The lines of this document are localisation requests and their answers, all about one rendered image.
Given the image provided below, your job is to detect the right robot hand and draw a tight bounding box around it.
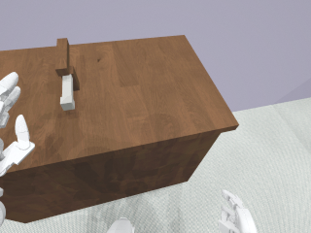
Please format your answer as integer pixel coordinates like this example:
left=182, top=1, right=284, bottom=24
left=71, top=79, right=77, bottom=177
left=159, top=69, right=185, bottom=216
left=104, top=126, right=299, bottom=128
left=219, top=189, right=258, bottom=233

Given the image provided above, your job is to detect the left robot thigh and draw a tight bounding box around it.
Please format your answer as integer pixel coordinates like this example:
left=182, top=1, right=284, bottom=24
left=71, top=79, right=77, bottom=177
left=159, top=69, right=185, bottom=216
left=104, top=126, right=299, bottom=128
left=107, top=219, right=135, bottom=233

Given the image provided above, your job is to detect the counter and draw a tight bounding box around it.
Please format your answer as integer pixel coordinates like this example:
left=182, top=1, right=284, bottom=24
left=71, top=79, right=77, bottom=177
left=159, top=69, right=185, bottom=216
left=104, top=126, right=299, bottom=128
left=0, top=35, right=239, bottom=223

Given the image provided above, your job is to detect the left robot hand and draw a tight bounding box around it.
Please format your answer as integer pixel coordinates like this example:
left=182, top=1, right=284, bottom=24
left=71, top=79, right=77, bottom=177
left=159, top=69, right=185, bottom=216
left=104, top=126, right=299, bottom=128
left=0, top=72, right=35, bottom=177

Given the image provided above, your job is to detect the tap lever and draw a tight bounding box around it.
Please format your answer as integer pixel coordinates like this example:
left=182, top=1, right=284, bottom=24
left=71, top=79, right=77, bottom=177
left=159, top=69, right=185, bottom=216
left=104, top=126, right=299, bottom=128
left=60, top=74, right=75, bottom=111

